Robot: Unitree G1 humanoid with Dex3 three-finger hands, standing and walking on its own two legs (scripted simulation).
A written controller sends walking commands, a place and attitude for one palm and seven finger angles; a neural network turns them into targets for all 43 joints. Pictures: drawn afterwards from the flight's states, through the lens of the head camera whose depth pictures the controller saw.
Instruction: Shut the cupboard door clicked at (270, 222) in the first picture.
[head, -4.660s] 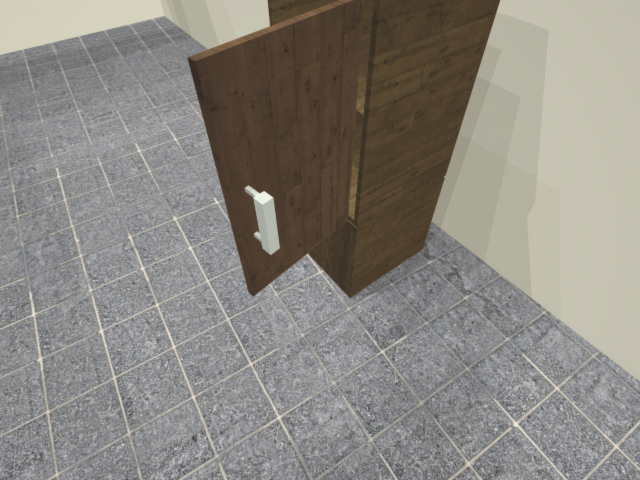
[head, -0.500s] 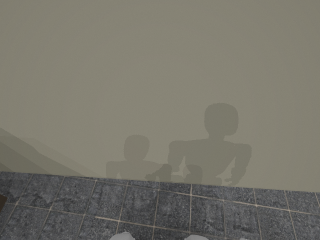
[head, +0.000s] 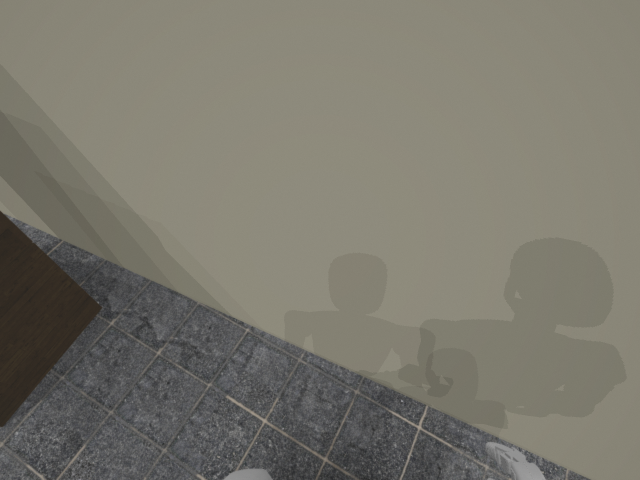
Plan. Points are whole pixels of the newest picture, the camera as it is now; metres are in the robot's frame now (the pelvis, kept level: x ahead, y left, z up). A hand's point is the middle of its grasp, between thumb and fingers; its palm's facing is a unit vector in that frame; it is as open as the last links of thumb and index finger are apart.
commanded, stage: turn to face it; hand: left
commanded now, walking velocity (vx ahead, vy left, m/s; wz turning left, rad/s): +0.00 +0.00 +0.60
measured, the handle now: out of the picture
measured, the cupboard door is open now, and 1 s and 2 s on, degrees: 99 99 99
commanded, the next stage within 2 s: none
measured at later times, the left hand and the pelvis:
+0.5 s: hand out of the picture +0.05 +0.16 -0.15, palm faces +0.28 -0.93 -0.24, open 7.4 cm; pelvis +0.03 -0.05 +0.01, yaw +18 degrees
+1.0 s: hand out of the picture +0.02 +0.15 -0.14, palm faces +0.56 -0.77 -0.29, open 7.4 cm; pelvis +0.07 -0.07 +0.01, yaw +37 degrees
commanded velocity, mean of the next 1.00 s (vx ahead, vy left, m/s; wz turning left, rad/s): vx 0.00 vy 0.00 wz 0.60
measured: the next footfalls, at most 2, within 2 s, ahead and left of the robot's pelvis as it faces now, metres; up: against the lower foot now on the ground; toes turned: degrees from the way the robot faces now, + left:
right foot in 0.30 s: +0.09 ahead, -0.17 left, +0.00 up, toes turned +7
left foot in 0.58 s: +0.03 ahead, +0.09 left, +0.00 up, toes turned +25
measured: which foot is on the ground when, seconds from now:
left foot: down 0.00-0.30, up 0.32-0.56, down 0.58-0.86, up 0.88-1.00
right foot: down 0.00-0.00, up 0.02-0.28, down 0.30-0.58, up 0.60-0.84, down 0.86-1.00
